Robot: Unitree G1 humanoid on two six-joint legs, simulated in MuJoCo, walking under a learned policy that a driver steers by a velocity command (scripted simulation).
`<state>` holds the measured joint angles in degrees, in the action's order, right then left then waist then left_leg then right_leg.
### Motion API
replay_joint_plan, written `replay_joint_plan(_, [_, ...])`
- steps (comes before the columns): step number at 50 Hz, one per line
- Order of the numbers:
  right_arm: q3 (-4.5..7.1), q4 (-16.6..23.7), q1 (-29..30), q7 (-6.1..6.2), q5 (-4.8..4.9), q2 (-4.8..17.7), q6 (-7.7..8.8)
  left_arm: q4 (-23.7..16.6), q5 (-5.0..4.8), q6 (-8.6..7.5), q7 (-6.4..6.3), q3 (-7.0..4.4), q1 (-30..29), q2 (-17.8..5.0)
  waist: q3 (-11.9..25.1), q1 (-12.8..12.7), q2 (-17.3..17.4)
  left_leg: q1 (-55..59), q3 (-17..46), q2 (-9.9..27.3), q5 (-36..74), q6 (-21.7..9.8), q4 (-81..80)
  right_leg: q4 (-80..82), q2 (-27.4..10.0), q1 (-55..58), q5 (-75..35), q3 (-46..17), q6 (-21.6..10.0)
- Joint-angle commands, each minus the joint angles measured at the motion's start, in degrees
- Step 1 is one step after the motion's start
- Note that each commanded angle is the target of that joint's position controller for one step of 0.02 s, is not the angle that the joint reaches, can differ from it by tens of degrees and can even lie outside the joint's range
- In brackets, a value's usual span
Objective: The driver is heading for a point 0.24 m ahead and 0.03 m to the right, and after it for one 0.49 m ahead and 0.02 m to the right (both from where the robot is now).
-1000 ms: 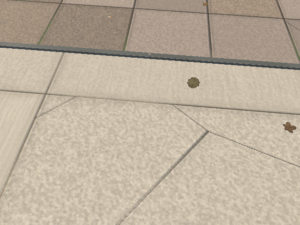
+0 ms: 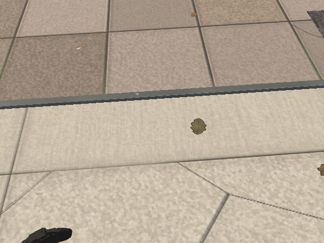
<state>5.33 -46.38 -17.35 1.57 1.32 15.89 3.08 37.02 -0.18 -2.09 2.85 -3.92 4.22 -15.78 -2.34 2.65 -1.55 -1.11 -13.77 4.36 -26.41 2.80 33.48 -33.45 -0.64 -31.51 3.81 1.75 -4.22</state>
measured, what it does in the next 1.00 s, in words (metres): walks ahead: left foot, then right foot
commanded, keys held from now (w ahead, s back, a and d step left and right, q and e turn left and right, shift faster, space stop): e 0.22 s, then no key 0.18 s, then w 0.40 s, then w+q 0.18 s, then no key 0.02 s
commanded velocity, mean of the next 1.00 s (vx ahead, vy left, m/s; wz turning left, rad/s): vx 0.24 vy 0.00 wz -0.21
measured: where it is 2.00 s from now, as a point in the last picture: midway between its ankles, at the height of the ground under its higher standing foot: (192, 231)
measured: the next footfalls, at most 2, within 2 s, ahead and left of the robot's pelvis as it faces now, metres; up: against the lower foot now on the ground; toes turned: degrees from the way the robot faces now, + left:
left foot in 0.46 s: +0.20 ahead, +0.14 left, +0.00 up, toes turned -15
right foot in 0.84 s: +0.25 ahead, -0.15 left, +0.00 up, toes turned -14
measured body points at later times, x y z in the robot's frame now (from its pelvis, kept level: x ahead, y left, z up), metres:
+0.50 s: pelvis +0.11 +0.02 +0.01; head +0.12 +0.03 +0.46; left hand +0.34 +0.23 -0.08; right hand +0.18 -0.26 -0.09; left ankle +0.16 +0.15 -0.72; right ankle +0.14 -0.08 -0.71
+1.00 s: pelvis +0.26 -0.06 +0.03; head +0.26 -0.08 +0.48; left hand +0.41 +0.18 -0.07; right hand +0.29 -0.34 -0.10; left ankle +0.27 +0.10 -0.63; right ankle +0.21 -0.14 -0.71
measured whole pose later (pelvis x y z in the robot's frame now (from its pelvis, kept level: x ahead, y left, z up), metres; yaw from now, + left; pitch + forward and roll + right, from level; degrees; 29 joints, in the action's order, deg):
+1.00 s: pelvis +0.26 -0.06 +0.03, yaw -11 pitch +2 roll +0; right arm 3.8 -44.5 -17.8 -0.3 1.8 16.9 3.5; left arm 41.4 0.4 -5.0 0.8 -3.1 16.8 -13.3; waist 1.4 -0.3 2.8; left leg -31.2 3.6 2.4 -16.2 -1.5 64.7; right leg -22.5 1.0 -10.4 14.3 3.9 -2.3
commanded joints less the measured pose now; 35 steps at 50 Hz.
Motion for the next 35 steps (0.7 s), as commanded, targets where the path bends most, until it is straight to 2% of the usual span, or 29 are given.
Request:
replay_joint_plan(1, [-1.22,7.5,-6.9,-0.74,-2.58,2.0,1.42,-3.0,1.19,-0.07,-1.63,-5.05,13.1,-19.2,25.5,-2.2,-15.7,-36.0,11.8,-8.4,-16.5,2.2,50.8,4.7,-22.3,50.4,-38.4,-41.7,-22.7])
replay_joint_plan(2, [-0.05,6.8,-1.6,-1.23,-1.23,8.0,1.84,-4.4,0.87,0.13,-1.12,-4.29,14.1,-15.1,30.3,-7.8,-4.2,-36.9,20.8,-5.7,-12.2,0.9,52.7,9.1,-20.0,48.3,-29.0,-39.5,-20.3])
replay_joint_plan(3, [-0.15,8.5,3.4,-1.04,-0.07,8.2,1.52,-4.2,0.31,-0.07,-1.05,-3.48,10.8,-12.4,23.0,-6.8,-2.4,-39.6,19.9,-3.8,-6.5,-0.3,49.7,10.1,-17.2,42.2,-20.6,-32.3,-17.2])
replay_joint_plan(4, [-0.31,8.2,4.6,-0.13,-0.86,7.2,0.9,-4.1,-0.67,0.12,-1.3,-2.89,7.9,-10.1,15.9,-4.7,2.0,-39.9,19.0,-1.5,-2.3,-0.2,44.7,11.3,-13.9,33.5,-15.3,-27.4,-13.9])
replay_joint_plan(5, [-0.03,8.2,5.1,0.62,-1.66,8.0,0.03,-4.5,-0.81,0.41,-1.72,-2.39,5.6,-8.6,12.5,-3.2,0.7,-37.4,19.1,-0.3,0.3,-0.1,40.9,12.7,-12.3,25.9,-13.3,-24.8,-12.7])
replay_joint_plan(6, [0.24,8.2,4.6,0.73,-1.69,8.3,-0.95,-5.0,0.0,0.67,-1.99,-2.29,4.2,-8.5,11.1,-1.5,-1.2,-33.3,19.1,0.0,1.9,-0.4,38.9,14.2,-10.6,19.8,-12.0,-23.4,-11.8])
replay_joint_plan(7, [0.2,8.1,3.8,0.85,-1.92,7.8,-1.53,-5.4,0.64,0.73,-2.13,-2.44,3.1,-8.8,10.7,-0.7,-2.0,-31.1,18.5,-0.7,2.8,-0.2,37.3,14.8,-9.6,16.2,-13.1,-22.3,-11.6])
replay_joint_plan(8, [-0.05,7.8,3.3,0.98,-2.11,6.8,-1.79,-5.4,0.88,0.68,-2.39,-2.62,2.8,-9.2,10.9,-0.3,-2.3,-29.9,18.1,-1.2,3.5,0.2,35.1,14.7,-8.8,14.3,-15.4,-20.9,-11.5])
replay_joint_plan(10, [-0.52,7.9,4.2,1.36,-2.41,5.6,-2.02,-5.1,0.59,0.84,-3.13,-2.93,3.6,-9.9,11.8,-0.6,-2.1,-30.3,18.1,-2.2,5.0,1.1,30.1,13.9,-8.0,13.9,-17.4,-20.1,-11.4])
replay_joint_plan(12, [-0.78,7.9,5.4,1.52,-2.28,5.2,-2.34,-5.2,0.2,1.58,-3.98,-2.92,3.7,-9.9,12.9,-1.1,-2.5,-30.9,18.7,-2.3,7.7,2.0,26.1,13.4,-7.7,14.8,-11.1,-20.6,-10.6])
replay_joint_plan(16, [-1.13,8.6,8.6,1.15,-1.67,4.8,-2.85,-5.4,0.5,2.84,-4.62,-2.25,3.0,-8.5,11.1,-2.8,-5.4,-27.9,18.4,-2.1,11.2,2.1,18.0,14.2,-6.5,12.3,6.1,-21.6,-8.8])
replay_joint_plan(19, [-1.18,9.2,9.5,0.53,-1.5,4.9,-2.24,-5.0,1.0,3.3,-4.12,-1.72,3.9,-7.6,9.8,-4.1,-6.8,-24.1,17.4,-2.6,8.8,1.3,11.9,12.5,-7.2,12.9,6.7,-23.4,-8.7])
replay_joint_plan(20, [-1.21,9.3,9.3,0.22,-1.48,4.7,-1.92,-4.8,1.0,3.42,-3.94,-1.42,4.1,-7.1,9.6,-4.1,-7.0,-22.5,16.9,-2.8,8.3,0.7,8.7,11.3,-7.5,13.5,5.3,-24.0,-8.5])
replay_joint_plan(22, [-1.58,8.2,5.7,-0.83,-1.72,2.7,-1.17,-4.2,0.64,3.56,-3.76,-0.15,4.6,-4.5,10.1,-1.7,-6.1,-12.6,14.4,-3.9,13.3,-1.4,-4.2,10.0,-4.8,10.7,18.6,-23.1,-5.5])
replay_joint_plan(23, [-1.34,8.0,4.6,-1.06,-2.52,3.9,-0.94,-3.3,0.75,3.36,-3.7,0.28,6.9,-3.2,9.0,-2.1,-3.9,-8.4,16.6,-1.3,11.7,-3.1,-6.7,7.4,-1.8,7.1,26.8,-21.2,-2.7])
replay_joint_plan(24, [-0.7,8.2,1.8,-0.92,-3.32,7.5,-0.9,-3.2,1.05,3.0,-3.7,0.69,8.5,-1.7,8.3,-2.7,5.5,-5.0,27.6,8.3,5.5,-7.3,-11.4,-6.2,3.9,0.9,32.6,-15.0,0.8])
replay_joint_plan(25, [0.94,6.0,-1.4,-1.36,-3.77,12.6,-0.9,-5.8,-0.41,1.99,-3.57,-0.07,5.3,-4.0,3.4,-1.7,19.4,-7.8,45.0,15.6,-9.1,-15.3,-21.0,-14.1,8.0,-8.4,31.0,-5.4,2.6])
replay_joint_plan(26, [1.04,7.0,0.0,-1.16,-3.29,11.7,-0.29,-6.3,-0.88,1.02,-3.71,-1.44,1.4,-8.5,-1.2,0.0,15.4,-9.8,49.9,17.0,-16.5,-17.7,-23.9,-21.8,4.0,-11.8,26.7,-8.6,3.3])
replay_joint_plan(27, [0.73,7.0,1.6,-0.52,-2.39,10.2,-0.04,-5.6,-1.04,0.66,-3.42,-2.06,1.6,-9.3,-1.9,-1.2,12.6,-9.0,46.5,15.6,-14.6,-16.2,-23.2,-24.7,2.6,-13.4,22.3,-8.3,3.5])
replay_joint_plan(29, [0.26,6.7,1.5,0.11,-1.1,8.4,0.25,-4.0,-0.2,0.47,-2.89,-1.68,3.1,-6.6,-0.7,-1.2,10.4,-5.9,39.9,12.4,-8.3,-14.1,-23.0,-26.3,0.6,-14.2,16.4,-6.6,4.4])
replay_joint_plan(32, [-0.02,5.8,-0.3,-0.02,-0.88,6.8,0.49,-3.8,-0.31,-0.71,-2.18,-0.49,0.5,-2.2,0.6,0.2,10.0,-6.9,29.0,7.6,3.7,-12.1,-23.3,-18.0,0.2,-7.5,9.9,-2.1,4.6])
replay_joint_plan(34, [0.26,5.3,-1.3,-0.31,-0.56,7.5,0.49,-4.2,-0.56,-1.3,-1.84,0.13,-1.9,-0.5,1.3,1.4,11.1,-8.2,25.0,6.3,8.4,-12.0,-22.8,-9.4,0.7,-1.2,9.0,-0.4,4.6])
replay_joint_plan(35, [0.49,4.9,-2.0,-0.53,-0.42,8.3,0.48,-4.4,-0.79,-1.49,-1.64,0.16,-2.5,-0.6,1.4,1.9,11.7,-8.5,24.5,6.6,9.1,-12.3,-22.6,-6.2,0.9,1.1,9.8,0.2,4.7])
